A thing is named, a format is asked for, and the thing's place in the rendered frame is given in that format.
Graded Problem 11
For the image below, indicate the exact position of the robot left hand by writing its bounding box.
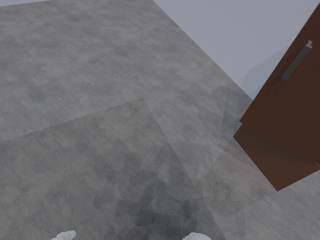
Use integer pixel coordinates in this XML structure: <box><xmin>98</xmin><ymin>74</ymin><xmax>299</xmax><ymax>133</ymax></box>
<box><xmin>51</xmin><ymin>230</ymin><xmax>76</xmax><ymax>240</ymax></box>

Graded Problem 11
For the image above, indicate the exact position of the handle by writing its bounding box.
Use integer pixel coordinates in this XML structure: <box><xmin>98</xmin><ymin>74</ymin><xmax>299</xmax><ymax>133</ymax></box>
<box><xmin>281</xmin><ymin>40</ymin><xmax>313</xmax><ymax>81</ymax></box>

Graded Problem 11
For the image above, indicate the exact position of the cupboard door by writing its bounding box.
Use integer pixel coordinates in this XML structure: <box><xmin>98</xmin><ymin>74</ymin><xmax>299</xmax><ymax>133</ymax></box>
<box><xmin>239</xmin><ymin>3</ymin><xmax>320</xmax><ymax>164</ymax></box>

